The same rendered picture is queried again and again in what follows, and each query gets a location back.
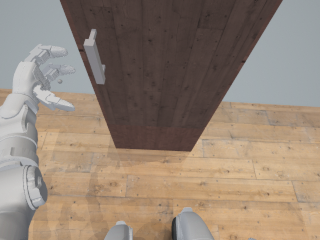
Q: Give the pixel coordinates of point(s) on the left robot shin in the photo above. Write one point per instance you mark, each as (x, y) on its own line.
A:
(120, 223)

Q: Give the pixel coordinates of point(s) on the handle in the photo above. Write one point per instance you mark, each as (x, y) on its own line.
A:
(92, 53)

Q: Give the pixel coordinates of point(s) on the left robot forearm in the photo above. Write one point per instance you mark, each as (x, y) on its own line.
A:
(18, 134)

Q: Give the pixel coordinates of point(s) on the cupboard door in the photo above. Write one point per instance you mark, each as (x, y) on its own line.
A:
(167, 62)

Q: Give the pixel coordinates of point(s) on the robot left hand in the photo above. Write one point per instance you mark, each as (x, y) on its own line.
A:
(28, 76)

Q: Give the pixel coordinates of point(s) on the left robot upper arm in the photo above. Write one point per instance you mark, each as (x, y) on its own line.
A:
(22, 191)

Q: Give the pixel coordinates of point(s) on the left robot thigh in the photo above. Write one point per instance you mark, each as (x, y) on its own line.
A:
(120, 232)

